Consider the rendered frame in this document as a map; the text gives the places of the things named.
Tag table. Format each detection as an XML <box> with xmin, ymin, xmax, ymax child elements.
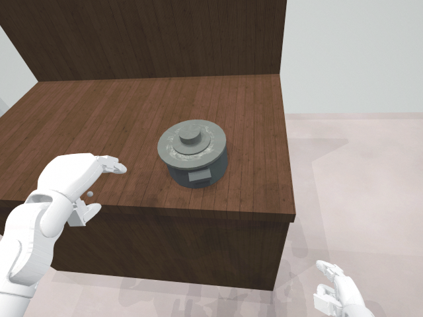
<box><xmin>0</xmin><ymin>0</ymin><xmax>296</xmax><ymax>291</ymax></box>

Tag pot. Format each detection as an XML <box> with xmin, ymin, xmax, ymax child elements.
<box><xmin>167</xmin><ymin>146</ymin><xmax>228</xmax><ymax>189</ymax></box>

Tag right robot hand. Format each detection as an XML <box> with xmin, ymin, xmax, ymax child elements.
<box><xmin>313</xmin><ymin>260</ymin><xmax>365</xmax><ymax>317</ymax></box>

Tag left robot hand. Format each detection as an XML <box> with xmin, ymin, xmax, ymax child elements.
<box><xmin>37</xmin><ymin>153</ymin><xmax>127</xmax><ymax>227</ymax></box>

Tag robot left forearm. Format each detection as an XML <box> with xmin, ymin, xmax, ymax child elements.
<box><xmin>0</xmin><ymin>189</ymin><xmax>73</xmax><ymax>317</ymax></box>

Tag knob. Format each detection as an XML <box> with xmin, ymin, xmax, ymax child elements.
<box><xmin>178</xmin><ymin>125</ymin><xmax>201</xmax><ymax>145</ymax></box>

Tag lid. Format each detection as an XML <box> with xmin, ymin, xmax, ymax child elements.
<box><xmin>157</xmin><ymin>120</ymin><xmax>226</xmax><ymax>170</ymax></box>

